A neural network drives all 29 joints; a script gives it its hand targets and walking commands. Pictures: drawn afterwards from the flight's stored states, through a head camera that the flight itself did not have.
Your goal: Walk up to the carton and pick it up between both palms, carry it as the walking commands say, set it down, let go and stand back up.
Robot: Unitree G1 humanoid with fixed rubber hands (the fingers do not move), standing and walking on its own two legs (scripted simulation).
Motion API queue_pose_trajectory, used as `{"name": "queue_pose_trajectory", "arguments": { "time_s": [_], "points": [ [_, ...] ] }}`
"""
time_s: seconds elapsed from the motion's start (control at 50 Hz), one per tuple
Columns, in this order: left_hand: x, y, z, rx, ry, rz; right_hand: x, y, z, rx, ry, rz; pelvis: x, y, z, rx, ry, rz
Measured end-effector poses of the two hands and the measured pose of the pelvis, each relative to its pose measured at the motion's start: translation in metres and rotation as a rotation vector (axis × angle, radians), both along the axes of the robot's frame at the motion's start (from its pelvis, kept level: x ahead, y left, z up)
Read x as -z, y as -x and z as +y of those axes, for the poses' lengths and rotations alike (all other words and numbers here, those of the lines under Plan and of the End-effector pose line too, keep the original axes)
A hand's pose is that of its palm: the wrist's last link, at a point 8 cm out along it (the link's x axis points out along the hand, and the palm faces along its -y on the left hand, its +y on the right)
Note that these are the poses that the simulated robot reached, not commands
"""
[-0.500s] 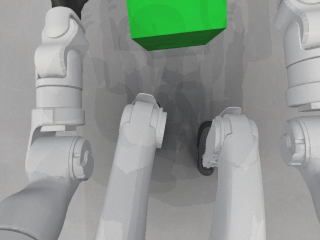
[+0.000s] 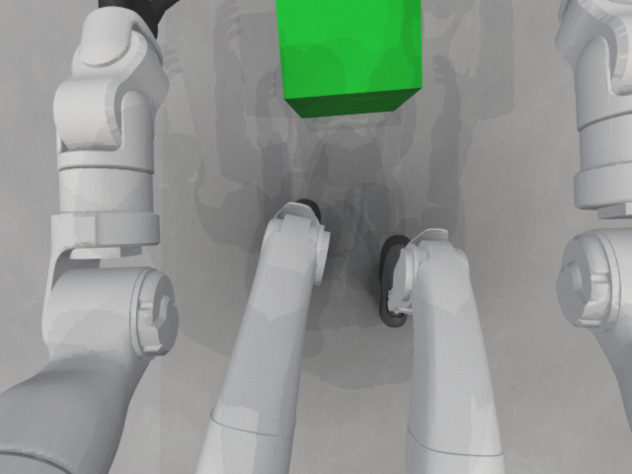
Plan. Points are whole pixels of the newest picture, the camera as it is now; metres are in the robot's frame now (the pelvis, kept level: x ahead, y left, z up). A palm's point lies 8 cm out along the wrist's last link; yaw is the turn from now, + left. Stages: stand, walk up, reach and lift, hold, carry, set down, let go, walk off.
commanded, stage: set down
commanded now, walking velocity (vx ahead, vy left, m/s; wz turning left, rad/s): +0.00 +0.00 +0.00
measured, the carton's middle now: (346, 45) +0.57 +0.07 -0.44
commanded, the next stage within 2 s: let go in 0.30 s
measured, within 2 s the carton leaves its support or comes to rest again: neither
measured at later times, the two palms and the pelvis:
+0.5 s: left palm (95, 24) +0.46 +0.24 -0.04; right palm out of the picture +0.52 -0.13 -0.04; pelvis +0.03 +0.01 +0.10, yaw -1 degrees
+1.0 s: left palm out of the picture +0.31 +0.24 +0.10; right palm out of the picture +0.37 -0.17 +0.09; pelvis +0.10 +0.02 +0.17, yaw +0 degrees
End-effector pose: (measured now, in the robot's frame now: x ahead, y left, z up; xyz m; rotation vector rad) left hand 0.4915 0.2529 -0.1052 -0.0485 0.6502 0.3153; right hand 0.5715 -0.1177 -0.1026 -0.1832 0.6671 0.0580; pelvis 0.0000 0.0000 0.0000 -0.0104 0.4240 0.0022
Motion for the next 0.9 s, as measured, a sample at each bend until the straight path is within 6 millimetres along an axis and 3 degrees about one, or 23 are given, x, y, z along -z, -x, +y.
{"name": "queue_pose_trajectory", "arguments": {
  "time_s": [0.2,0.3,0.4,0.46,0.56,0.72,0.9],
  "points": [
    [-0.052,0.0,0.001,0.0,-0.011,0.029,-0.055,0.0,-0.006,0.003,-0.012,0.014,-0.057,-0.01,0.005,0.015,-0.002,-0.03],
    [-0.056,0.008,0.004,-0.01,-0.016,0.072,-0.059,0.005,-0.005,0.002,-0.007,0.061,-0.073,-0.018,0.007,0.018,-0.002,0.015],
    [-0.061,0.005,-0.001,0.061,-0.053,0.016,-0.065,0.007,-0.004,0.011,0.01,-0.008,-0.086,-0.019,0.008,0.014,0.003,-0.034],
    [-0.06,0.016,-0.006,0.128,-0.071,0.032,-0.061,0.027,-0.008,0.016,0.056,0.009,-0.091,-0.023,0.009,0.009,0.01,-0.036],
    [-0.068,0.057,-0.007,0.202,-0.078,0.115,-0.065,0.08,-0.021,0.066,0.092,0.087,-0.105,-0.033,0.011,0.007,0.015,-0.076],
    [-0.121,0.127,0.008,0.262,-0.098,0.203,-0.113,0.15,-0.037,0.111,0.088,0.106,-0.133,-0.05,0.017,0.002,0.018,-0.185],
    [-0.191,0.159,0.009,0.252,-0.095,0.155,-0.178,0.178,-0.047,0.095,0.058,0.063,-0.158,-0.081,0.022,0.0,0.005,-0.214]
  ]
}}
